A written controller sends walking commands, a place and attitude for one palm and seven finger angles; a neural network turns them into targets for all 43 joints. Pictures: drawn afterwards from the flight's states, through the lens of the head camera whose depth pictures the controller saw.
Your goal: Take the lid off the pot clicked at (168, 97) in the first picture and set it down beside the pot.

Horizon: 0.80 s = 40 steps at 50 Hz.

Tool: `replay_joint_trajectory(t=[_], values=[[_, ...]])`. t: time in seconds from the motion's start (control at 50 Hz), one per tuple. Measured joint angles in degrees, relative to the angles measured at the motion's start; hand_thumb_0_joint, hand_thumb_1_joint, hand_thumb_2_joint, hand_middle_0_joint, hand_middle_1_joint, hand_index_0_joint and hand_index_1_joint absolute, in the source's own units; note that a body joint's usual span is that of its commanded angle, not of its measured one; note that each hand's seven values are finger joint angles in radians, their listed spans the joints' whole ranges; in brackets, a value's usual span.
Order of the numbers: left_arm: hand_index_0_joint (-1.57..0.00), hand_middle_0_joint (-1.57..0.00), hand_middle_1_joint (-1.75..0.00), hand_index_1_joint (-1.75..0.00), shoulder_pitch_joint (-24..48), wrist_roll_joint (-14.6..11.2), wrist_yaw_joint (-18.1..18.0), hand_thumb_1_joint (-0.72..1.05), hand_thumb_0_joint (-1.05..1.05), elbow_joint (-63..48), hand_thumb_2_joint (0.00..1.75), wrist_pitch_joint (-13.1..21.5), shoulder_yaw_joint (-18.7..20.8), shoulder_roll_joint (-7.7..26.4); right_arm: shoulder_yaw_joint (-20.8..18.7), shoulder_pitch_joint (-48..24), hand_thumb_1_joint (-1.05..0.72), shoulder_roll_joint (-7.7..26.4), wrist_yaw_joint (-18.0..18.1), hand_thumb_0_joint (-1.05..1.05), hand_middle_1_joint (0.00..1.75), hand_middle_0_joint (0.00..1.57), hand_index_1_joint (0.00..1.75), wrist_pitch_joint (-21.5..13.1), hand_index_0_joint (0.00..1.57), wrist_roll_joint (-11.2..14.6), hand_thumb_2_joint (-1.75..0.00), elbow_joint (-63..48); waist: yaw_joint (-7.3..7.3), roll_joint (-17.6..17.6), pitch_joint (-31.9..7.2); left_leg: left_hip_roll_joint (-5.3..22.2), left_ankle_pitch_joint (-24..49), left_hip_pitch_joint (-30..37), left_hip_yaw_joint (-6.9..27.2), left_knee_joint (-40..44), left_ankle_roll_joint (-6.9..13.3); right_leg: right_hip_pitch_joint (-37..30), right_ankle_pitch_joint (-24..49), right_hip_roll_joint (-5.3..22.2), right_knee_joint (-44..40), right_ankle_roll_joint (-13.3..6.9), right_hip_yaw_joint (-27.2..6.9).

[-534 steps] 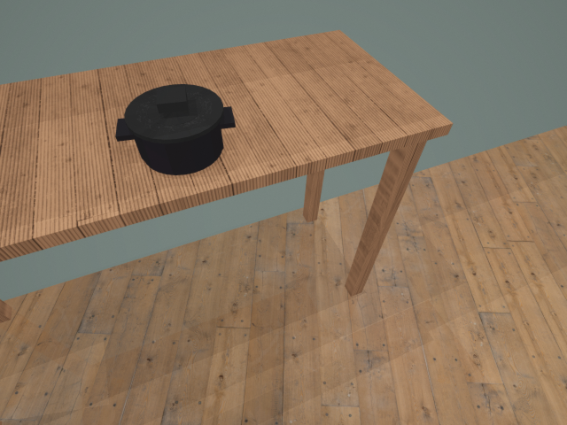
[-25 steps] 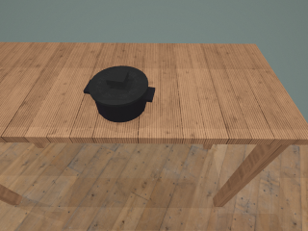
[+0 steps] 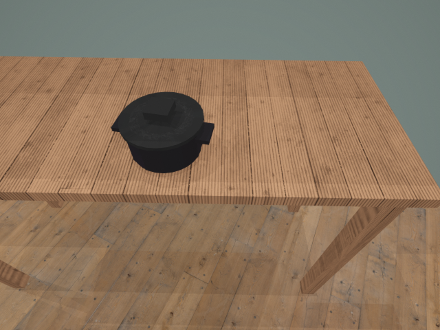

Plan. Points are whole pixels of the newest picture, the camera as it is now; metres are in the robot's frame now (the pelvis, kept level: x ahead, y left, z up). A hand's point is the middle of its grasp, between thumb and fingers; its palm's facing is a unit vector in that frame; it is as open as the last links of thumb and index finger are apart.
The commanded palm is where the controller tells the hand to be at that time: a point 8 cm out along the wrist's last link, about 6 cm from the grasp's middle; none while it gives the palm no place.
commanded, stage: lift the closed hand beside the body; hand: left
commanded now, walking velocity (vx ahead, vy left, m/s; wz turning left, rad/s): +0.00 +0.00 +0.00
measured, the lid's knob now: (159, 109) +0.47 +0.15 +0.15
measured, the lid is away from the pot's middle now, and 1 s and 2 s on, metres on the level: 0.00 0.00 0.00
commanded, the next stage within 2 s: raise the hand higher, near the body in 0.62 s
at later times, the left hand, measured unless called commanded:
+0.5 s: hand out of the picture +0.09 +0.22 +0.02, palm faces +0.31 -0.92 -0.26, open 3.6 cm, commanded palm +0.04 +0.26 +0.06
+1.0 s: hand out of the picture +0.10 +0.25 +0.12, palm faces +0.33 -0.84 -0.42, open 3.1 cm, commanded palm +0.05 +0.29 +0.15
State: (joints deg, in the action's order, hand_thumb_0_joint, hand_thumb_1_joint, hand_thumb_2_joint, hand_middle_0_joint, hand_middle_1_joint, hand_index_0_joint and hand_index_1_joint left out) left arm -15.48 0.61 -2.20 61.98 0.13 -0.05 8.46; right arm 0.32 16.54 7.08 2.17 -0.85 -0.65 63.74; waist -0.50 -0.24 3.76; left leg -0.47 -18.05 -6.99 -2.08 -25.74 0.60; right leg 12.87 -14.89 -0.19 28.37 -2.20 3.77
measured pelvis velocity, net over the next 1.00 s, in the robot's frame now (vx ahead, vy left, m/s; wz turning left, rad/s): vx -0.04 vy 0.02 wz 0.01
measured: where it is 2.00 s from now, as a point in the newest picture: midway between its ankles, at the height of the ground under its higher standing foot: outside the picture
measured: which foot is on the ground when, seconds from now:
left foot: down 0.00-1.00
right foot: down 0.00-1.00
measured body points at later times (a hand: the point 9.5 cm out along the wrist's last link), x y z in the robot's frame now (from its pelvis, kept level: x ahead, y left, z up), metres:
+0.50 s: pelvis -0.04 +0.00 +0.00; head -0.07 +0.00 +0.45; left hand +0.07 +0.26 +0.04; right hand +0.23 -0.20 +0.00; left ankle -0.05 +0.11 -0.74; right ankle +0.00 -0.09 -0.74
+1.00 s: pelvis -0.04 +0.02 +0.00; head -0.08 +0.01 +0.45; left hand +0.08 +0.29 +0.14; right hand +0.14 -0.20 -0.07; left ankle -0.05 +0.11 -0.74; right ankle +0.00 -0.09 -0.74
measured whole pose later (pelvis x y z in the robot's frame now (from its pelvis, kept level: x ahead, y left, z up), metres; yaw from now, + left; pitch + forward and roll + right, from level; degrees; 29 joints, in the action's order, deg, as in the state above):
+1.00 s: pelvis -0.04 +0.02 +0.00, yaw +1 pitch -8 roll +0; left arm -39.9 -0.4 -5.6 -27.8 5.9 11.8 18.4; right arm 0.5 13.6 12.5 3.0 -11.9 -0.4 36.4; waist -3.8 -2.2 2.6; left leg -1.4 -15.3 -2.9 -1.9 -25.7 2.3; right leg 6.7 -10.1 0.7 24.3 -0.7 4.0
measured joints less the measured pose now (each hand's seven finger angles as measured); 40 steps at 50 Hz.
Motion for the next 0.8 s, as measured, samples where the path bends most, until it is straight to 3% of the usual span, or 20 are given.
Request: replay_joint_trajectory(t=[0.02, 0.04, 0.1, 0.16, 0.22, 0.26, 0.34, 0.44, 0.56, 0.7, 0.8], values=[[-0.20, -0.20, -0.30, -0.30, -0.04, 0.16, -0.32, 0.92, 0.01, 0.21, 0.89, 0.47, -0.03, -0.15, 0.03, -0.07, -0.92, 0.26, -0.16, 0.01, 0.30, 0.20, 0.30, 0.16, 0.20, 0.07, -0.90, -0.12, 0.03, -0.34, -0.18, 0.35, -0.25, -0.85, 0.20, -1.05, -0.14, 0.19, 0.15, -0.29, -0.17, 0.02, 0.27], [-0.20, -0.21, -0.30, -0.30, -1.94, -1.73, -1.01, 0.93, 0.01, -6.05, 0.89, -1.26, 0.62, -0.23, 0.24, 0.51, -0.92, 0.79, -0.29, 0.01, 0.30, 0.20, 0.30, -0.40, 0.20, 0.22, -0.90, -1.72, -0.11, -0.58, 0.22, 0.60, -0.65, -1.10, 0.35, -1.85, -0.18, 0.06, 0.28, -0.51, -0.20, 0.05, 0.46], [-0.23, -0.23, -0.33, -0.32, -8.13, -3.93, -5.43, 0.93, 0.02, -31.01, 0.89, -3.16, -1.45, 1.22, 0.33, 3.71, -0.94, 3.39, 1.09, 0.02, 0.30, 0.20, 0.30, -7.20, 0.20, 2.53, -0.90, -7.04, -1.70, -1.48, -0.62, 0.26, -0.31, -0.04, 0.76, -1.10, 0.08, -1.18, 0.56, -0.18, -0.93, 0.06, 0.81], [-0.28, -0.29, -0.39, -0.38, -7.96, -2.30, -7.06, 0.93, 0.02, -42.44, 0.89, -2.71, -1.47, 1.17, -0.33, 1.75, -0.93, 6.53, 1.09, 0.02, 0.30, 0.20, 0.30, -10.65, 0.20, 2.51, -0.90, -10.01, -0.70, -2.88, -3.74, -0.65, 1.03, 0.94, 1.89, 0.57, 0.41, -2.59, 1.19, 0.76, -2.39, 0.55, 1.86], [-0.37, -0.37, -0.48, -0.48, -6.46, -0.84, -5.48, 0.92, 0.01, -45.12, 0.89, -1.45, 1.32, 0.93, -1.82, -4.76, -0.93, 7.43, -0.66, 0.02, 0.30, 0.20, 0.30, -9.80, 0.20, 1.38, -0.90, -14.38, 1.05, -2.64, -5.66, -0.86, 1.45, -0.41, 1.70, -0.18, 0.54, -1.00, 1.48, 1.02, -1.33, 0.62, 1.72], [-0.43, -0.44, -0.56, -0.55, -9.49, -1.25, -3.72, 0.92, 0.01, -50.18, 0.89, -0.92, 2.72, 1.46, -2.46, -8.40, -0.92, 6.79, -1.45, 0.02, 0.30, 0.20, 0.30, -9.18, 0.20, 1.44, -0.90, -18.83, 1.37, -1.66, -6.02, -0.45, 1.54, -0.62, 0.89, -0.45, 0.32, -0.39, 1.87, 0.57, -0.97, 0.35, 0.96], [-0.59, -0.59, -0.72, -0.72, -18.83, -2.10, -1.63, 0.91, 0.01, -64.37, 0.89, 0.70, 1.81, 3.60, -2.49, -11.10, -0.92, 6.91, -1.33, 0.01, 0.30, 0.20, 0.30, -9.96, 0.20, 1.46, -0.90, -28.65, -0.22, -0.55, -5.85, 0.29, 1.83, 0.05, 0.98, -0.68, -0.01, -1.79, 2.90, -0.19, -2.21, -0.02, 1.10], [-0.80, -0.80, -0.95, -0.95, -18.66, -2.83, -1.73, 0.90, 0.01, -67.20, 0.89, 2.07, 2.76, 4.71, -1.67, -13.63, -0.91, 8.26, 0.43, 0.01, 0.30, 0.20, 0.30, -9.06, 0.20, 1.31, -0.90, -34.50, -3.19, -0.79, -3.19, 0.49, 2.58, -0.68, 2.51, -1.79, 0.04, -2.92, 4.69, -0.35, -4.04, -0.09, 2.68], [-1.05, -1.06, -1.23, -1.23, -21.05, -2.96, -2.85, 0.90, 0.01, -75.86, 0.89, 1.90, 4.94, 6.09, 1.03, -10.41, -0.91, 5.82, 1.22, 0.01, 0.30, 0.20, 0.30, -8.78, 0.20, 0.49, -0.90, -34.38, -5.03, -1.00, -2.88, 0.24, 3.42, 1.48, 2.81, -0.43, 0.25, -5.46, 5.71, -0.19, -5.92, 0.08, 2.95], [-1.23, -1.23, -1.42, -1.42, -21.01, -2.46, -2.65, 0.90, 0.01, -79.81, 0.89, 2.50, 7.87, 7.04, 3.12, -5.64, -0.90, 2.42, 0.69, 0.01, 0.30, 0.21, 0.31, -8.00, 0.20, 0.20, -0.90, -30.16, -4.22, -1.97, -1.81, -0.12, 3.32, 3.37, 1.99, -0.03, 0.77, -6.93, 5.82, 0.13, -6.00, 0.59, 2.12], [-1.28, -1.28, -1.47, -1.47, -23.68, -1.97, -3.06, 0.90, 0.01, -85.28, 0.89, 3.94, 11.09, 9.02, 2.69, -2.66, -0.90, 2.57, 0.23, 0.01, 0.30, 0.21, 0.31, -8.82, 0.20, 0.08, -0.90, -27.89, -3.40, -2.55, -1.59, -0.54, 3.08, 4.07, 1.10, 0.12, 1.18, -6.90, 5.32, 0.55, -5.11, 1.04, 1.20]])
